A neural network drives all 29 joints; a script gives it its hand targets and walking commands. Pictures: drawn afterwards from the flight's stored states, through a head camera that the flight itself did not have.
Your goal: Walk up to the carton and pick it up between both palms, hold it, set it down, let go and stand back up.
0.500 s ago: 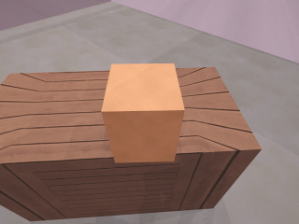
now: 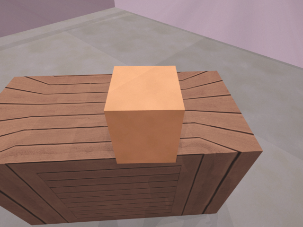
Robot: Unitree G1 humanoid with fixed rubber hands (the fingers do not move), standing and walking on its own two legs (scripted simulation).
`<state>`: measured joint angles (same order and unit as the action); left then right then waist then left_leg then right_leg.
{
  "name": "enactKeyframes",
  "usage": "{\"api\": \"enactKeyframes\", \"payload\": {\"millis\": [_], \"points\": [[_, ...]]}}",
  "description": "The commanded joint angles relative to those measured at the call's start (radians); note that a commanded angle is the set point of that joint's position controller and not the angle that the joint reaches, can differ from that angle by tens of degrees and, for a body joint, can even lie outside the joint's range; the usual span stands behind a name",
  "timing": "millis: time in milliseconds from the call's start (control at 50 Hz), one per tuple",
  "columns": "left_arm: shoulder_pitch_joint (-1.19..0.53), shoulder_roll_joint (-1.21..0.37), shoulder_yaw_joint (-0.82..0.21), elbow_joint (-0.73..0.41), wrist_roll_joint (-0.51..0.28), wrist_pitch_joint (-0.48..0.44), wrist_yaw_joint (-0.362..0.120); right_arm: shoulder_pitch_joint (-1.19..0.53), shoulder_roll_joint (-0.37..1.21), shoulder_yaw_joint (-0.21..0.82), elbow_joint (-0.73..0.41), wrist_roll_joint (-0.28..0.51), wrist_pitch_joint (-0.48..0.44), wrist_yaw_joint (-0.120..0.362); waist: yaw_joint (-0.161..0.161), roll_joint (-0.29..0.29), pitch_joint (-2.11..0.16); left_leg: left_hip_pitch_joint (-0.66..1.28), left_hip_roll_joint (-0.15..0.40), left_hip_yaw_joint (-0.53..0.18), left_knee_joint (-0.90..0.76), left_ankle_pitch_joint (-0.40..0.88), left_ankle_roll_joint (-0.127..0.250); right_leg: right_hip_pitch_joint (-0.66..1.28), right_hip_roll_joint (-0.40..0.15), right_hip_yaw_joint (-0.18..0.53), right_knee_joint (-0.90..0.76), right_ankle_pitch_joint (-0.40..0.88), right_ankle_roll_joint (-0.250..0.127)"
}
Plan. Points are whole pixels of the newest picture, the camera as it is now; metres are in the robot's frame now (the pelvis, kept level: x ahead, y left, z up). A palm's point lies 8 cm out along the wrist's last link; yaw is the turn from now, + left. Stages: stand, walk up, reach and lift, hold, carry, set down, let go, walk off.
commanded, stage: stand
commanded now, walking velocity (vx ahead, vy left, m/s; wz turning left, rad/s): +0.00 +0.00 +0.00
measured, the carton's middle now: (145, 115) +0.47 +0.04 +0.04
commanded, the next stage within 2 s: walk up in 0.26 s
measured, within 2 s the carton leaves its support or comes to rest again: neither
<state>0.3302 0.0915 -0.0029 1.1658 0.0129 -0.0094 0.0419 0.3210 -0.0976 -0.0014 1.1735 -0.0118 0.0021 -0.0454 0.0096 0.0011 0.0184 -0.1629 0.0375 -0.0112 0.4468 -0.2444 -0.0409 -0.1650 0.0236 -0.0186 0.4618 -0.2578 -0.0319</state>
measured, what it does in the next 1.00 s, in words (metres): shifts its weight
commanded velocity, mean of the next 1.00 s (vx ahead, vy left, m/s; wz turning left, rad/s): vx -0.01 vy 0.02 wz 0.00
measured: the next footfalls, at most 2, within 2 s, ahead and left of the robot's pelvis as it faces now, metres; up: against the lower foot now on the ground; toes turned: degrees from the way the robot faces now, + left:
none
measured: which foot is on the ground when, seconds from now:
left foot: down 0.00-1.00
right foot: down 0.00-1.00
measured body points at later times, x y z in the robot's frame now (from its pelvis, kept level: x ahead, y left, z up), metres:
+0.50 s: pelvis -0.02 +0.00 +0.00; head +0.00 +0.00 +0.45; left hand -0.03 +0.21 -0.17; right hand -0.06 -0.20 -0.17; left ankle +0.00 +0.15 -0.74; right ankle +0.00 -0.10 -0.74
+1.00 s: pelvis +0.01 +0.06 +0.00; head +0.02 +0.08 +0.45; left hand -0.04 +0.27 -0.17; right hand +0.01 -0.14 -0.16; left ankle -0.01 +0.17 -0.74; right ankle -0.02 -0.05 -0.74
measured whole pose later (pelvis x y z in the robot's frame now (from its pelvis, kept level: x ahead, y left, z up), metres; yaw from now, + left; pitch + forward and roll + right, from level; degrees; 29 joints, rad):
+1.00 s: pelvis +0.01 +0.06 +0.00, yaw +0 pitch +1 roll +2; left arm 0.37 0.12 0.03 1.12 0.01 0.01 0.04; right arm 0.32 -0.10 0.01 1.06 -0.01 -0.02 -0.04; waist 0.02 -0.06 0.00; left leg -0.20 -0.03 0.08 0.45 -0.26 0.03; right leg -0.23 -0.04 -0.02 0.54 -0.30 -0.01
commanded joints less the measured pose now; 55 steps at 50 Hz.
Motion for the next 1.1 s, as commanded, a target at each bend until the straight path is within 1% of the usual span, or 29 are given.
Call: {"api": "enactKeyframes", "payload": {"millis": [0, 160, 280, 360, 380, 400, 420, 440, 460, 500, 520, 540, 560, 580, 600, 640, 660, 700, 720, 740, 760, 780, 800, 860, 940, 980, 1020, 1040, 1080], "points": [[0.083, 0.072, 0.015, -0.017, 0.004, -0.001, 0.003, 0.087, -0.063, -0.008, -0.002, 0.001, 0.001, -0.005, 0.003, -0.016, 0.097, -0.068, 0.038, -0.027, -0.072, 0.062, 0.042, -0.072, -0.086, 0.087, -0.130, 0.036, -0.008], [0.074, 0.076, 0.013, -0.038, -0.001, -0.001, 0.001, 0.118, -0.055, -0.006, -0.003, -0.002, 0.006, 0.002, -0.011, 0.022, 0.106, -0.058, 0.032, -0.022, -0.065, 0.018, 0.039, -0.131, -0.095, 0.109, -0.146, -0.031, -0.016], [0.083, 0.065, 0.015, -0.043, -0.001, 0.000, 0.001, 0.128, -0.048, -0.001, -0.018, -0.002, -0.002, -0.002, 0.000, -0.068, 0.117, -0.072, 0.034, -0.019, -0.059, 0.057, 0.030, -0.141, -0.106, 0.127, -0.177, -0.081, -0.022], [0.102, 0.069, 0.018, -0.047, -0.001, 0.004, 0.002, 0.146, -0.037, -0.001, -0.016, -0.004, -0.001, 0.004, 0.003, 0.039, 0.087, -0.068, 0.038, -0.016, -0.068, 0.027, 0.033, -0.128, -0.095, 0.114, -0.149, -0.055, -0.021], [0.069, 0.089, 0.021, -0.053, -0.003, 0.007, 0.001, 0.137, -0.040, -0.002, -0.025, -0.002, -0.008, 0.005, -0.006, -0.022, 0.105, -0.086, 0.046, -0.032, -0.084, 0.016, 0.037, -0.140, -0.093, 0.103, -0.148, -0.051, -0.024], [0.056, 0.097, 0.025, -0.063, -0.003, 0.007, -0.004, 0.129, -0.052, -0.003, -0.032, -0.001, -0.011, 0.004, -0.002, 0.026, 0.100, -0.089, 0.047, -0.036, -0.095, -0.015, 0.040, -0.143, -0.087, 0.101, -0.134, -0.045, -0.021], [0.075, 0.098, 0.024, -0.059, 0.005, 0.001, 0.001, 0.129, -0.064, -0.005, -0.034, -0.002, -0.010, 0.008, -0.003, 0.022, 0.093, -0.102, 0.051, -0.043, -0.090, 0.013, 0.043, -0.104, -0.090, 0.099, -0.134, -0.014, -0.021], [0.015, 0.187, 0.069, -0.092, -0.005, 0.017, 0.017, 0.040, -0.161, -0.053, -0.113, 0.001, -0.013, -0.011, -0.019, -0.013, 0.211, -0.140, 0.120, -0.045, 0.054, 0.484, 0.039, -0.186, -0.096, 0.056, 0.047, 0.403, 0.002], [0.064, 0.138, 0.047, -0.110, 0.000, 0.007, 0.015, 0.101, -0.141, -0.043, -0.083, 0.013, -0.004, -0.013, -0.007, 0.072, 0.004, -0.102, 0.090, -0.048, 0.041, 0.325, 0.056, -0.095, -0.127, 0.087, 0.038, 0.327, -0.022], [0.131, 0.074, 0.034, -0.082, 0.013, 0.008, 0.002, 0.133, -0.028, -0.007, -0.058, 0.002, 0.004, -0.008, 0.010, 0.036, -0.066, -0.133, 0.019, -0.022, -0.035, -0.165, 0.054, -0.030, -0.112, 0.116, -0.086, -0.172, -0.041], [0.160, 0.116, 0.049, -0.084, 0.021, 0.007, -0.002, 0.153, -0.064, -0.018, -0.058, -0.002, 0.012, -0.007, 0.027, -0.035, -0.057, -0.199, -0.014, 0.015, 0.052, -0.347, 0.039, -0.022, -0.157, 0.194, -0.121, -0.448, -0.056], [0.126, 0.170, 0.066, -0.109, 0.030, 0.006, 0.006, 0.075, -0.094, -0.040, -0.080, -0.008, 0.025, -0.008, 0.068, -0.055, 0.058, -0.313, -0.042, 0.052, 0.196, -0.181, 0.022, -0.034, -0.284, 0.354, -0.205, -0.371, -0.087], [0.085, 0.168, 0.066, -0.115, 0.023, 0.009, 0.009, 0.058, -0.041, -0.026, -0.101, -0.002, 0.027, -0.006, 0.036, -0.151, 0.129, -0.260, -0.010, 0.038, 0.248, -0.085, 0.025, -0.188, -0.329, 0.356, -0.240, -0.261, -0.107], [0.092, 0.222, 0.088, -0.132, 0.027, 0.010, 0.018, 0.065, -0.063, -0.039, -0.102, -0.014, 0.034, 0.000, 0.063, -0.143, 0.111, -0.301, -0.019, 0.065, 0.388, -0.164, 0.016, -0.177, -0.404, 0.440, -0.263, -0.333, -0.130], [0.074, 0.219, 0.089, -0.147, 0.026, 0.009, 0.024, 0.036, -0.062, -0.045, -0.128, -0.011, 0.036, 0.004, 0.062, -0.153, 0.139, -0.324, 0.009, 0.038, 0.476, -0.166, 0.017, -0.220, -0.421, 0.425, -0.258, -0.159, -0.154], [0.030, 0.197, 0.093, -0.159, 0.033, 0.004, 0.032, 0.040, -0.076, -0.061, -0.157, -0.015, 0.039, 0.009, 0.039, -0.116, 0.119, -0.304, 0.030, 0.011, 0.482, -0.166, 0.018, -0.228, -0.380, 0.337, -0.217, 0.028, -0.132], [0.015, 0.187, 0.092, -0.157, 0.033, 0.002, 0.034, 0.052, -0.051, -0.057, -0.160, -0.011, 0.035, 0.010, 0.020, -0.163, 0.102, -0.262, 0.026, 0.016, 0.399, -0.172, 0.019, -0.225, -0.351, 0.293, -0.196, 0.064, -0.120], [0.022, 0.134, 0.070, -0.121, 0.020, 0.008, 0.024, 0.116, 0.018, -0.027, -0.144, 0.007, 0.011, 0.013, -0.026, -0.249, 0.039, -0.071, -0.029, 0.079, 0.089, -0.050, 0.030, -0.201, -0.178, 0.122, -0.108, 0.136, -0.079], [0.071, 0.114, 0.068, -0.099, 0.016, 0.013, 0.021, 0.171, -0.010, -0.032, -0.126, 0.005, -0.004, 0.012, -0.029, -0.189, 0.017, -0.004, -0.051, 0.099, -0.069, 0.070, 0.025, -0.193, -0.140, 0.090, -0.044, 0.129, -0.062], [0.146, 0.094, 0.059, -0.080, 0.013, 0.012, 0.016, 0.210, -0.062, -0.034, -0.117, 0.001, -0.021, 0.013, -0.021, -0.017, -0.010, 0.105, 0.030, 0.014, -0.132, 0.126, 0.027, -0.244, -0.118, 0.050, 0.035, 0.036, -0.031], [0.199, 0.053, 0.047, -0.080, 0.012, 0.018, 0.010, 0.217, -0.102, -0.033, -0.133, -0.005, -0.027, 0.011, 0.002, 0.124, -0.019, 0.121, 0.192, -0.174, -0.202, 0.150, 0.052, -0.288, -0.079, 0.022, 0.136, -0.159, 0.006], [0.171, 0.016, 0.038, -0.103, 0.006, 0.026, 0.013, 0.169, -0.163, -0.033, -0.138, 0.002, -0.019, 0.006, -0.001, 0.321, 0.016, -0.019, 0.278, -0.251, -0.215, 0.197, 0.138, -0.252, -0.066, -0.008, 0.157, -0.221, 0.022], [0.155, 0.051, 0.045, -0.092, -0.002, 0.032, 0.008, 0.109, -0.111, -0.018, -0.149, -0.001, -0.021, 0.007, 0.007, 0.235, 0.019, -0.034, 0.244, -0.244, -0.231, 0.131, 0.148, -0.220, -0.080, 0.010, 0.231, -0.197, 0.026], [0.104, 0.054, 0.046, -0.074, 0.001, 0.036, -0.006, 0.030, -0.092, 0.001, -0.165, -0.007, -0.031, 0.002, 0.024, 0.087, 0.085, -0.132, 0.201, -0.129, -0.208, 0.298, 0.156, -0.174, -0.066, 0.009, 0.287, -0.175, 0.020], [0.135, 0.041, 0.034, -0.054, 0.001, 0.022, -0.002, 0.028, -0.095, -0.002, -0.141, 0.002, -0.031, 0.000, 0.017, 0.099, 0.012, -0.025, 0.166, -0.081, -0.145, 0.303, 0.168, -0.102, -0.063, -0.002, 0.114, -0.084, 0.026], [0.146, 0.051, 0.028, -0.045, 0.000, 0.002, 0.005, 0.059, -0.089, -0.010, -0.125, 0.009, -0.029, 0.004, 0.008, 0.093, -0.012, -0.008, 0.139, -0.071, -0.095, 0.307, 0.136, -0.009, -0.093, 0.046, -0.084, 0.120, 0.024], [0.094, 0.107, 0.037, -0.045, 0.000, -0.011, 0.004, 0.079, -0.047, -0.002, -0.116, 0.016, -0.028, 0.009, -0.025, -0.040, 0.023, -0.045, 0.075, -0.031, -0.102, 0.215, 0.098, 0.006, -0.142, 0.106, -0.081, 0.264, 0.012], [0.093, 0.084, 0.032, -0.036, 0.002, -0.011, 0.001, 0.073, -0.050, -0.001, -0.099, 0.012, -0.027, 0.007, -0.015, -0.076, 0.065, -0.022, 0.066, -0.015, -0.096, 0.204, 0.091, -0.038, -0.138, 0.102, -0.089, 0.279, 0.005], [0.126, 0.031, 0.016, -0.018, 0.002, -0.013, 0.002, 0.083, -0.068, -0.006, -0.072, 0.014, -0.027, 0.006, -0.012, -0.060, 0.038, 0.008, 0.056, -0.013, -0.085, 0.193, 0.086, -0.013, -0.133, 0.084, -0.107, 0.263, 0.004]]}}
